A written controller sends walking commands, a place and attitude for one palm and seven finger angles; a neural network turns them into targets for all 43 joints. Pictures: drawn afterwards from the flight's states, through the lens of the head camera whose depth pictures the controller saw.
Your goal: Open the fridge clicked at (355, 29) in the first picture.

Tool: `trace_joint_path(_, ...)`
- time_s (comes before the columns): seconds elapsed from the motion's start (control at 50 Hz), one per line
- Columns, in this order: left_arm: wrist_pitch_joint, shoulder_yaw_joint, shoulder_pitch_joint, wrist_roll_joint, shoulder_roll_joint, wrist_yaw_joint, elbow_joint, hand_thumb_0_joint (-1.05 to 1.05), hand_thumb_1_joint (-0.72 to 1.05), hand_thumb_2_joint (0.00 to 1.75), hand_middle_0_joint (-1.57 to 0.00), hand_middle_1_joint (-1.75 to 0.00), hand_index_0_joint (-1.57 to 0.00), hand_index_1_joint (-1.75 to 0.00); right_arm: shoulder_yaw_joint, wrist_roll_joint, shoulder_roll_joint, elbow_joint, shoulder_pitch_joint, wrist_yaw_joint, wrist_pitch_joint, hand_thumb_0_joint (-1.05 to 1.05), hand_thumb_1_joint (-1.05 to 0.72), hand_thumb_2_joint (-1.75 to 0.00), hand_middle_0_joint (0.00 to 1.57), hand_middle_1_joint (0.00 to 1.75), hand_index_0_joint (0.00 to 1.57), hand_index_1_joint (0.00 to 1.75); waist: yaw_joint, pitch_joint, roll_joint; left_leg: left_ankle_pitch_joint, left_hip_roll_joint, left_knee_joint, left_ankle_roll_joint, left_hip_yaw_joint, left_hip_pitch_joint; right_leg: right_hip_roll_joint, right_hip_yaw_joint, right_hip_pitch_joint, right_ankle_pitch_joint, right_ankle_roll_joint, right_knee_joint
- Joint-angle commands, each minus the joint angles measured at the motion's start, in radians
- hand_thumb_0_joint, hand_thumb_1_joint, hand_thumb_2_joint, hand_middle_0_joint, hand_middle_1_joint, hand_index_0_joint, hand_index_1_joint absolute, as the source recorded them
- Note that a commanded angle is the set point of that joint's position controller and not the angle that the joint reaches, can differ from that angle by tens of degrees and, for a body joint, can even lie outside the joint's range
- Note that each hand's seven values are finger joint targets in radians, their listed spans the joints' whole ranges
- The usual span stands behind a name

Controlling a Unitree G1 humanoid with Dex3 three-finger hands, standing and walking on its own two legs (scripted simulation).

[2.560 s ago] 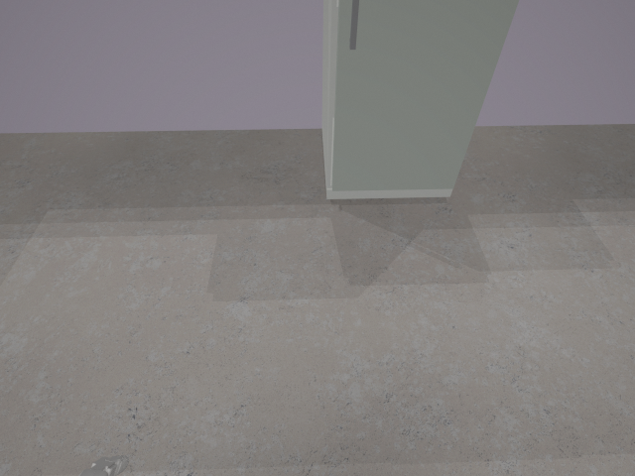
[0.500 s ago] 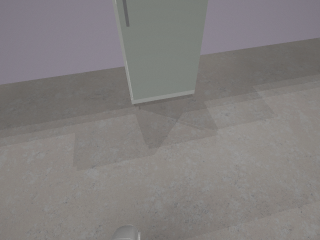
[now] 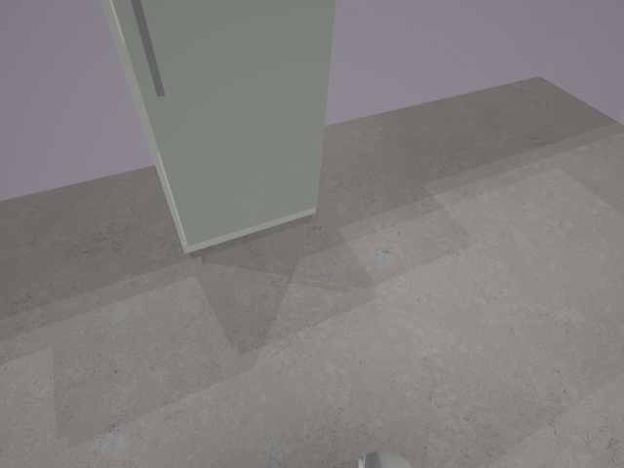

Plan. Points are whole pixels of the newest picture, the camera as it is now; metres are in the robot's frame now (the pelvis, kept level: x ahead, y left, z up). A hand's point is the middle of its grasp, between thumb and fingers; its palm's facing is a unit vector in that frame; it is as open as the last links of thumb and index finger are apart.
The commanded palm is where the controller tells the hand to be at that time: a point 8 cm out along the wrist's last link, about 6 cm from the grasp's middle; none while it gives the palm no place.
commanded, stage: walk to a spot facing it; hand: left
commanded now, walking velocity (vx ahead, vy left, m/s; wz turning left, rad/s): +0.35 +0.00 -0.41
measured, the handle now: out of the picture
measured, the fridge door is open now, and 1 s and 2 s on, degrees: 0 0 0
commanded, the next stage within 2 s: turn to face it in 0.50 s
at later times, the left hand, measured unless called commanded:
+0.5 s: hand (249, 354) +0.32 +0.13 -0.17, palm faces -0.16 -0.97 -0.21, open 7.2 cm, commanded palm none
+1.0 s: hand (254, 283) +0.47 +0.14 -0.17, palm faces -0.04 -0.98 -0.17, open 7.4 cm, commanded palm none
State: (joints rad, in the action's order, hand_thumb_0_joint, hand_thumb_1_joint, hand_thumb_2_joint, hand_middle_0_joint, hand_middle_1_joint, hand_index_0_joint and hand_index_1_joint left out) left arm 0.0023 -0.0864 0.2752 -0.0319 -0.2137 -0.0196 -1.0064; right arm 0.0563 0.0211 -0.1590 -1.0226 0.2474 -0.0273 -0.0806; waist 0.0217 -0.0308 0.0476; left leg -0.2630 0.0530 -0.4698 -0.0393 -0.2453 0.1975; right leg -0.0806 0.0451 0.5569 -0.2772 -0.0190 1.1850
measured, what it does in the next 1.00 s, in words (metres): walks ahead: right foot, then left foot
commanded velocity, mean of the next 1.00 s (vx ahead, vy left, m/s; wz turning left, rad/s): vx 0.18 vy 0.00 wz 0.10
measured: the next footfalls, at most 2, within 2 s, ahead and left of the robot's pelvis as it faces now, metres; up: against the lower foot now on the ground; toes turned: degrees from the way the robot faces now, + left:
right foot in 0.28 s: +0.26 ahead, -0.16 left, +0.00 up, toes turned -15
left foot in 0.64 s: +0.42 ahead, +0.06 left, +0.00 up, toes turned -1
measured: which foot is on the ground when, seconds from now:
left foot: down 0.00-0.30, up 0.32-0.62, down 0.64-1.00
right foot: up 0.00-0.26, down 0.28-0.66, up 0.68-1.00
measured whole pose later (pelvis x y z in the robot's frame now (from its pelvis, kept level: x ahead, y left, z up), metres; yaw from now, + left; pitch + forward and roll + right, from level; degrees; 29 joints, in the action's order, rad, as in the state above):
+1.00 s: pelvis +0.36 -0.03 +0.00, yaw -4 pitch +0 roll -1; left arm 0.03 -0.06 0.14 -0.01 -0.18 0.02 -0.99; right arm 0.04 0.02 -0.13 -1.07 0.31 -0.01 0.00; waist -0.04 -0.05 0.02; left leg -0.20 -0.01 -0.43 -0.05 -0.06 0.23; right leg -0.08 0.04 0.46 -0.40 0.08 0.93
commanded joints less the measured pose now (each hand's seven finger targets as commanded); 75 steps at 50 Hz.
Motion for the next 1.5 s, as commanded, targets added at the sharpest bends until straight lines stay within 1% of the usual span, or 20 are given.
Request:
trace_joint_path(0.0, 0.008, 0.004, -0.002, -0.008, 0.019, -0.02, 0.067, 0.0, 0.9, 0.9, -0.2, -0.3, -0.2, -0.3, 0.015, 0.003, -0.121, 0.016, 0.083, 0.006, -0.022, 0.0, -0.9, -0.9, 0.2, 0.3, 0.2, 0.3, -0.002, -0.071, -0.137, 0.061, 0.273, 0.317, -0.099, 0.159, 0.008, -0.06, -0.018, 0.069, 0.105, 0.027, -0.163)
trace_joint_path(0.14, -0.007, 0.016, -0.235, -0.003, 0.01, -0.026, 0.131, 0.0, 0.9, 0.9, -0.2, -0.3, -0.2, -0.3, 0.015, 0.014, -0.147, -0.031, 0.206, 0.01, -0.006, 0.0, -0.9, -0.9, 0.2, 0.3, 0.2, 0.3, -0.074, -0.094, -0.153, 0.316, 0.299, 0.232, -0.079, 0.059, -0.164, -0.018, 0.063, 0.024, 0.095, 0.004, -0.478)
trace_joint_path(0.22, -0.029, 0.006, -0.051, -0.006, -0.042, -0.018, 0.077, 0.0, 0.9, 0.9, -0.2, -0.3, -0.2, -0.3, 0.016, 0.008, -0.178, -0.032, 0.191, 0.012, 0.006, 0.0, -0.9, -0.9, 0.2, 0.3, 0.2, 0.3, 0.025, 0.029, -0.121, 0.703, 0.261, -0.118, -0.029, -0.026, -0.161, 0.092, 0.148, -0.324, 0.055, -0.053, -0.633)
trace_joint_path(0.24, -0.043, -0.013, 0.106, -0.009, -0.107, -0.011, 0.029, 0.0, 0.9, 0.9, -0.2, -0.3, -0.2, -0.3, 0.011, -0.002, -0.171, -0.02, 0.175, 0.021, 0.006, 0.0, -0.9, -0.9, 0.2, 0.3, 0.2, 0.3, 0.101, 0.13, -0.052, 0.59, 0.226, -0.36, 0.014, -0.06, 0.005, 0.034, 0.073, -0.597, 0.111, -0.085, -0.661)
trace_joint_path(0.26, -0.053, -0.046, 0.23, -0.006, -0.238, 0.005, 0.004, 0.0, 0.9, 0.9, -0.2, -0.3, -0.2, -0.3, -0.002, -0.018, -0.099, 0.019, 0.195, 0.026, 0.0, 0.0, -0.9, -0.9, 0.2, 0.3, 0.2, 0.3, 0.128, 0.272, 0.181, -0.081, 0.08, -0.7, 0.067, -0.056, 0.328, -0.272, -0.385, -0.877, 0.167, -0.203, -0.732)
trace_joint_path(0.28, -0.049, -0.05, 0.264, 0.022, -0.292, 0.012, -0.012, 0.0, 0.9, 0.9, -0.2, -0.3, -0.2, -0.3, 0.0, -0.019, -0.116, 0.054, 0.103, 0.02, -0.001, 0.0, -0.9, -0.9, 0.2, 0.3, 0.2, 0.3, 0.136, 0.272, 0.144, -0.331, 0.035, -0.883, 0.063, 0.083, 0.455, -0.375, -0.577, -0.863, 0.275, -0.284, -0.846)
trace_joint_path(0.34, -0.053, -0.014, 0.035, 0.017, -0.168, 0.029, 0.04, 0.0, 0.9, 0.9, -0.2, -0.3, -0.2, -0.3, 0.006, 0.001, -0.103, 0.044, 0.043, 0.021, 0.018, 0.0, -0.9, -0.9, 0.2, 0.3, 0.2, 0.3, 0.03, 0.053, 0.001, -0.125, 0.145, -0.846, 0.06, 0.212, 0.448, -0.277, -0.346, -0.491, 0.136, -0.208, -0.908)
trace_joint_path(0.42, -0.067, 0.005, -0.049, 0.003, -0.112, 0.035, 0.034, 0.0, 0.9, 0.9, -0.2, -0.3, -0.2, -0.3, 0.001, 0.007, -0.048, 0.0, 0.155, 0.029, 0.052, 0.0, -0.9, -0.9, 0.2, 0.3, 0.2, 0.3, -0.07, 0.03, 0.053, -0.087, 0.135, -0.567, 0.089, 0.167, 0.264, -0.177, -0.136, -0.264, 0.183, -0.16, -0.934)
trace_joint_path(0.52, -0.06, 0.001, -0.009, 0.005, -0.125, 0.024, 0.015, 0.0, 0.9, 0.9, -0.2, -0.3, -0.2, -0.3, 0.001, 0.003, -0.043, 0.046, 0.049, 0.044, 0.038, 0.0, -0.9, -0.9, 0.2, 0.3, 0.2, 0.3, -0.032, -0.009, 0.085, -0.004, 0.08, -0.275, 0.084, 0.119, 0.177, -0.144, -0.145, -0.248, 0.022, -0.145, -0.931)
trace_joint_path(0.6, -0.043, 0.007, -0.004, 0.017, -0.098, 0.022, 0.01, 0.0, 0.9, 0.9, -0.2, -0.3, -0.2, -0.3, 0.005, 0.002, -0.1, 0.009, 0.127, 0.033, 0.02, 0.0, -0.9, -0.9, 0.2, 0.3, 0.2, 0.3, -0.079, -0.004, -0.019, 0.084, 0.05, -0.041, 0.077, 0.103, -0.088, -0.063, -0.091, -0.192, 0.011, -0.079, -0.758)
trace_joint_path(0.64, -0.041, 0.027, 0.049, 0.021, 0.0, 0.021, 0.022, 0.0, 0.9, 0.9, -0.2, -0.3, -0.2, -0.3, 0.029, 0.016, -0.251, -0.018, 0.275, 0.023, 0.019, 0.0, -0.9, -0.9, 0.2, 0.3, 0.2, 0.3, -0.108, 0.062, -0.424, 0.177, 0.372, 0.187, -0.075, 0.548, -0.211, 0.102, 0.091, -0.036, -0.308, 0.016, -0.281)
trace_joint_path(0.66, -0.037, 0.026, 0.024, 0.013, -0.041, 0.034, 0.021, 0.0, 0.9, 0.9, -0.2, -0.3, -0.2, -0.3, 0.018, 0.014, -0.226, -0.029, 0.26, 0.009, 0.025, 0.0, -0.9, -0.9, 0.2, 0.3, 0.2, 0.3, -0.109, 0.058, -0.416, 0.205, 0.395, 0.233, -0.108, 0.623, -0.179, 0.072, -0.001, -0.008, -0.341, 0.016, -0.127)
trace_joint_path(0.72, -0.047, 0.031, -0.012, 0.013, -0.026, 0.022, -0.005, 0.0, 0.9, 0.9, -0.2, -0.3, -0.2, -0.3, -0.016, 0.0, -0.129, -0.005, 0.113, -0.002, 0.012, 0.0, -0.9, -0.9, 0.2, 0.3, 0.2, 0.3, -0.036, -0.004, -0.172, 0.575, 0.288, 0.176, -0.13, 0.436, -0.078, -0.017, -0.02, -0.02, -0.183, 0.042, -0.09)
trace_joint_path(0.8, -0.012, 0.025, 0.001, 0.018, -0.022, 0.035, -0.006, 0.0, 0.9, 0.9, -0.2, -0.3, -0.2, -0.3, -0.002, -0.007, -0.147, -0.004, 0.104, -0.004, 0.021, 0.0, -0.9, -0.9, 0.2, 0.3, 0.2, 0.3, -0.024, 0.103, -0.166, 0.797, 0.217, 0.128, -0.116, 0.338, -0.135, 0.001, -0.01, -0.077, -0.118, 0.084, -0.156)
trace_joint_path(0.98, 0.017, 0.009, -0.144, 0.025, -0.017, 0.047, 0.097, 0.0, 0.9, 0.9, -0.2, -0.3, -0.2, -0.3, 0.037, 0.004, -0.177, 0.03, 0.075, 0.009, 0.073, 0.0, -0.9, -0.9, 0.2, 0.3, 0.2, 0.3, -0.049, 0.036, -0.195, 0.454, 0.189, 0.139, -0.131, 0.452, 0.004, 0.019, -0.012, -0.131, -0.125, 0.102, -0.353)
trace_joint_path(1.08, -0.001, -0.001, -0.028, 0.029, -0.046, 0.053, 0.1, 0.0, 0.9, 0.9, -0.2, -0.3, -0.2, -0.3, 0.058, -0.004, -0.196, 0.077, -0.003, 0.016, 0.091, 0.0, -0.9, -0.9, 0.2, 0.3, 0.2, 0.3, 0.007, 0.067, -0.168, 0.296, 0.121, 0.015, -0.069, 0.483, 0.154, 0.042, 0.005, -0.413, 0.079, 0.086, -0.721)
trace_joint_path(1.12, -0.02, -0.028, 0.014, 0.003, -0.207, 0.068, 0.118, 0.0, 0.9, 0.9, -0.2, -0.3, -0.2, -0.3, 0.045, -0.013, -0.084, 0.121, 0.031, 0.027, 0.091, 0.0, -0.9, -0.9, 0.2, 0.3, 0.2, 0.3, 0.014, 0.097, 0.265, -0.272, -0.107, -0.365, 0.077, 0.235, 0.424, -0.367, -0.355, -0.608, 0.281, -0.049, -0.906)
trace_joint_path(1.14, -0.012, -0.024, 0.008, 0.014, -0.212, 0.065, 0.135, 0.0, 0.9, 0.9, -0.2, -0.3, -0.2, -0.3, 0.059, -0.003, -0.132, 0.122, 0.029, 0.024, 0.106, 0.0, -0.9, -0.9, 0.2, 0.3, 0.2, 0.3, 0.016, 0.109, 0.206, -0.338, -0.067, -0.569, 0.073, 0.274, 0.378, -0.433, -0.338, -0.471, 0.242, -0.12, -0.916)
trace_joint_path(1.22, -0.011, 0.006, -0.149, 0.012, -0.103, 0.062, 0.178, 0.0, 0.9, 0.9, -0.2, -0.3, -0.2, -0.3, 0.06, 0.004, -0.121, 0.095, 0.026, 0.048, 0.137, 0.0, -0.9, -0.9, 0.2, 0.3, 0.2, 0.3, -0.061, -0.019, 0.116, -0.111, 0.001, -0.789, 0.093, 0.248, 0.363, -0.255, -0.079, -0.274, 0.104, -0.065, -0.916)
trace_joint_path(1.48, 0.002, -0.018, 0.006, -0.004, -0.225, 0.049, 0.13, 0.0, 0.9, 0.9, -0.2, -0.3, -0.2, -0.3, 0.02, -0.011, -0.144, 0.184, -0.154, 0.053, 0.123, 0.0, -0.9, -0.9, 0.2, 0.3, 0.2, 0.3, 0.023, 0.087, 0.169, -0.196, -0.011, -0.28, 0.09, 0.128, 0.195, -0.322, 0.043, -0.47, 0.397, -0.101, -0.779)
